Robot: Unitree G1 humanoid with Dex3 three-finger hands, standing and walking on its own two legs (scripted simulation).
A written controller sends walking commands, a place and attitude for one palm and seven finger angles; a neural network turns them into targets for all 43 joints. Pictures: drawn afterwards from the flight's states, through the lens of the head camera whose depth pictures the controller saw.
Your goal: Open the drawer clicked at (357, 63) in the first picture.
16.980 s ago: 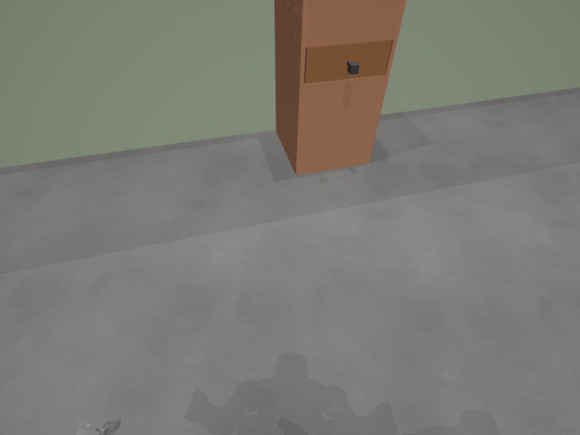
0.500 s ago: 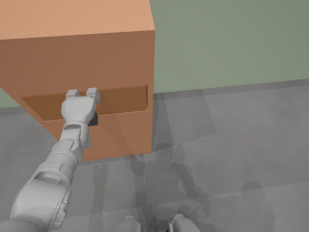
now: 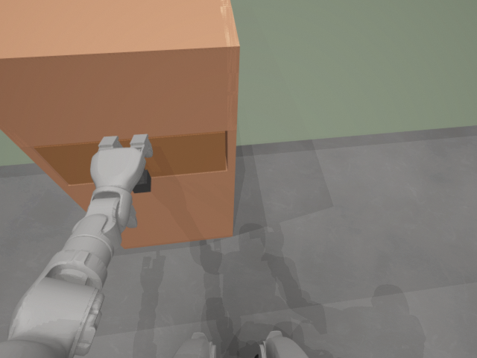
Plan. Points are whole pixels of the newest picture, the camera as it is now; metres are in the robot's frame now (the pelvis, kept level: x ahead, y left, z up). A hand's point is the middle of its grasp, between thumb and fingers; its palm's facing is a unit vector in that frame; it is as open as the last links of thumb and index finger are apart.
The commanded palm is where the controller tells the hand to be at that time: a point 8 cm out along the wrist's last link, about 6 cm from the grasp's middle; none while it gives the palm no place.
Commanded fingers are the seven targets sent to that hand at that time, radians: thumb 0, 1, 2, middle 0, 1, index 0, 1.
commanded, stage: move the hooked fingers above the handle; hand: left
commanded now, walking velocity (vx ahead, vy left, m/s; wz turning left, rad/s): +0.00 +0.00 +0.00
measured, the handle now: (141, 174) +0.50 +0.21 -0.10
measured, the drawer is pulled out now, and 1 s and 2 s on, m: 0.00 0.00 0.00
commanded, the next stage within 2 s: lower the fingers behind the handle in 1.98 s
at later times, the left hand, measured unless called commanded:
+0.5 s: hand (138, 178) +0.45 +0.19 -0.04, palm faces -0.09 -0.08 -0.99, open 13.8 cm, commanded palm +0.44 +0.21 +0.02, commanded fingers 0.00 -0.50 0.30 -0.30 -1.20 -0.30 -1.20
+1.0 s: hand (142, 174) +0.46 +0.19 -0.04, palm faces -0.09 -0.10 -0.99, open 13.8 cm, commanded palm +0.44 +0.20 +0.02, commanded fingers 0.00 -0.50 0.30 -0.30 -1.20 -0.30 -1.20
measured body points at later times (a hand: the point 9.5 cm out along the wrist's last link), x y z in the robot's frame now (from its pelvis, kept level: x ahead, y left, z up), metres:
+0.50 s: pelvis +0.00 +0.01 -0.01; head +0.12 +0.01 +0.43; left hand +0.45 +0.20 +0.01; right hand +0.02 -0.26 -0.13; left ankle -0.01 +0.09 -0.67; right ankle +0.00 -0.10 -0.67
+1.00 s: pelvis +0.00 +0.01 -0.01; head +0.11 +0.03 +0.43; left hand +0.46 +0.19 +0.02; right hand +0.04 -0.26 -0.13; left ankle -0.01 +0.09 -0.67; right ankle +0.00 -0.10 -0.67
